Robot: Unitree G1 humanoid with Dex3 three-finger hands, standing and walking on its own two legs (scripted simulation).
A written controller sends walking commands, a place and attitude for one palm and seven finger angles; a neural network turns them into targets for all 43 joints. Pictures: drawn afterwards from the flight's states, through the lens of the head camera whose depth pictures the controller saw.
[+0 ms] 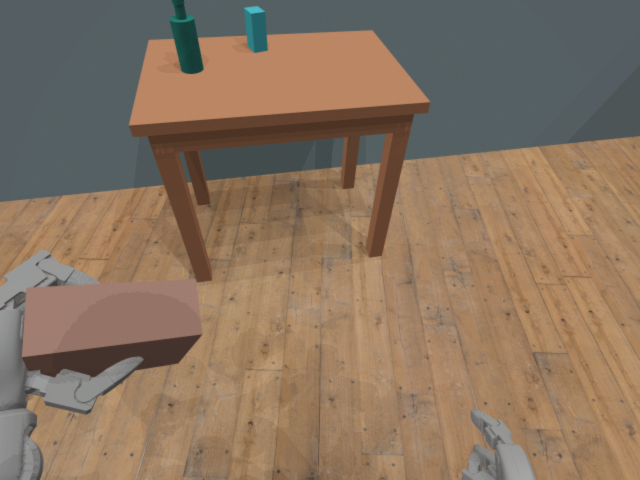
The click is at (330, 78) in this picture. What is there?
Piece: table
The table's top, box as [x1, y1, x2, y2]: [129, 30, 429, 136]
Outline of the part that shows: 429,101 372,30 267,35 268,50 254,53 247,46 246,36 198,38 204,68 202,71 195,74 186,74 180,70 173,39 159,39 148,41 129,122 129,127 133,136 421,113 427,112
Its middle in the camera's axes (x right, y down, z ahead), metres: -0.15 -0.53 +1.24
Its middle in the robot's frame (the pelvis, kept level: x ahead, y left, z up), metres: +1.27 +0.22 -0.08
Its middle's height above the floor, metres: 0.70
